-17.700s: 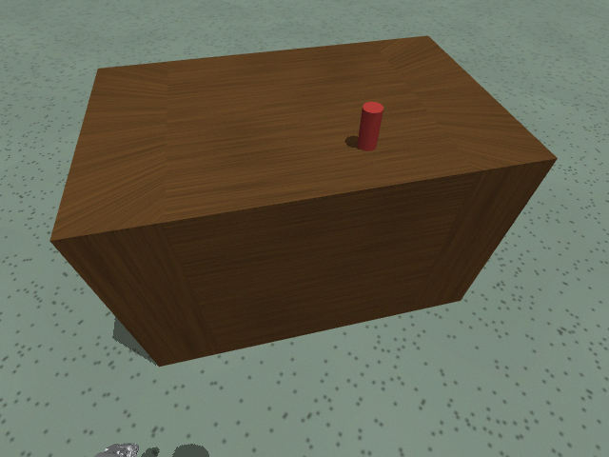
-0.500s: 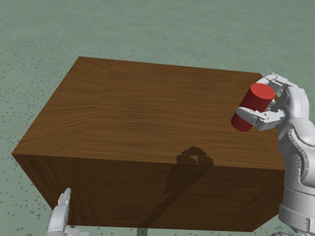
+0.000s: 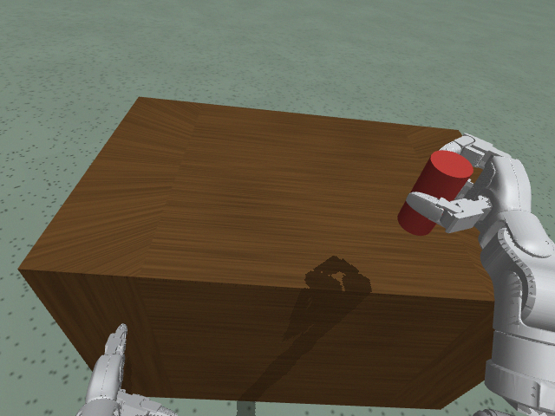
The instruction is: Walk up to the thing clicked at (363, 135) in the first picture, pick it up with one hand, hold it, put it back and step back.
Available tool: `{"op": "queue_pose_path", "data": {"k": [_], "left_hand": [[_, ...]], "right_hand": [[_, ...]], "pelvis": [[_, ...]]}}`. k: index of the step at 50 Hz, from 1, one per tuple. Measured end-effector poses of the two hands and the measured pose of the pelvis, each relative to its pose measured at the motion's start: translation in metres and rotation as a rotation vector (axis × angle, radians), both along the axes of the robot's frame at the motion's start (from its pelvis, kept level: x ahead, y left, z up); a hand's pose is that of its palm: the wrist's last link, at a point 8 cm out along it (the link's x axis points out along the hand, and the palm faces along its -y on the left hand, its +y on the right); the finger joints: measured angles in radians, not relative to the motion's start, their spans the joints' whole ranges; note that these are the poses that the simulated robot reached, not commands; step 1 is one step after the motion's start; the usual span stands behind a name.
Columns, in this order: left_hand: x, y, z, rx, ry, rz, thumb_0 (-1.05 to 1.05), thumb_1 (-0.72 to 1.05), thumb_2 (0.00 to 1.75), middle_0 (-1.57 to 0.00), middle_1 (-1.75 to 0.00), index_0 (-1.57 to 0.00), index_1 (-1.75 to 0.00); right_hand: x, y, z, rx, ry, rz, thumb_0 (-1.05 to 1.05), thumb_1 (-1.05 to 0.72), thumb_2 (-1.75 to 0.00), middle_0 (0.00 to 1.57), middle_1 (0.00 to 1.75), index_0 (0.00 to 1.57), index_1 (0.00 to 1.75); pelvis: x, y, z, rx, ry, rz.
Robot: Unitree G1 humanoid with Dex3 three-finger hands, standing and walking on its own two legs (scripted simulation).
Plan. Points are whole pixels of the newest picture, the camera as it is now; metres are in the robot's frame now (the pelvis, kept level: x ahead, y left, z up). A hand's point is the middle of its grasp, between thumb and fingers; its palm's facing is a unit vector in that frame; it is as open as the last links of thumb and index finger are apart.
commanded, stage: hold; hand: right
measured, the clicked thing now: (431, 195) +0.32 -0.15 +0.22
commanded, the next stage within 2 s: crouch in 0.60 s
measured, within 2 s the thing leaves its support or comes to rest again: neither
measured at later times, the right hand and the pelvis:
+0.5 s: hand (456, 188) +0.33 -0.18 +0.24, palm faces +0.13 +0.99 -0.02, open 8.8 cm; pelvis -0.01 +0.00 +0.00, yaw +0 degrees
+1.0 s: hand (444, 202) +0.34 -0.19 +0.20, palm faces +0.16 +0.99 -0.01, open 8.8 cm; pelvis -0.01 +0.00 +0.00, yaw +0 degrees
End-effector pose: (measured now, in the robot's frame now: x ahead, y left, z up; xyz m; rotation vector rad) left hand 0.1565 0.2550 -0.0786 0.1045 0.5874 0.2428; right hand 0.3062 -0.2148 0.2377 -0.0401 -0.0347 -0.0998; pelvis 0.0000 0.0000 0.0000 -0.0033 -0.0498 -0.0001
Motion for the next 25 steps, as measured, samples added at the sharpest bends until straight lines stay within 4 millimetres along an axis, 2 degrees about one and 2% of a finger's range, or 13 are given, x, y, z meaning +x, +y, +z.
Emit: {"op": "queue_pose_path", "data": {"k": [6, 13, 19, 25], "left_hand": [[-0.003, 0.007, 0.006, 0.023, -0.022, 0.016, -0.01, -0.52, 0.05, -0.05, -0.05, -0.05, -0.05], [-0.011, 0.005, 0.000, 0.023, 0.027, 0.011, -0.01, -0.52, 0.05, -0.04, -0.05, -0.05, -0.05], [-0.004, -0.003, 0.004, 0.007, -0.011, 0.002, -0.01, -0.52, 0.05, -0.05, -0.05, -0.05, -0.05], [-0.003, -0.001, 0.011, 0.013, -0.052, 0.012, -0.01, -0.52, 0.05, -0.05, -0.05, -0.05, -0.05]], "right_hand": [[0.002, -0.008, -0.004, 0.021, 0.004, -0.031, -0.03, 0.45, -0.97, 0.93, 1.30, 0.96, 1.32], [-0.006, -0.011, 0.005, -0.003, -0.048, -0.039, -0.03, 0.45, -0.97, 0.93, 1.30, 0.96, 1.32], [-0.006, -0.003, 0.003, -0.005, -0.020, 0.006, -0.03, 0.45, -0.97, 0.93, 1.29, 0.96, 1.31], [-0.007, -0.013, -0.001, 0.020, -0.002, -0.027, -0.03, 0.44, -0.96, 0.93, 1.29, 0.96, 1.31]], "pelvis": [[0.000, 0.000, 0.000, -0.002, 0.001, 0.005], [-0.002, -0.001, 0.000, 0.001, -0.003, 0.006], [-0.005, -0.004, 0.000, 0.002, -0.007, 0.004], [-0.005, -0.004, 0.000, 0.001, -0.007, 0.008]]}}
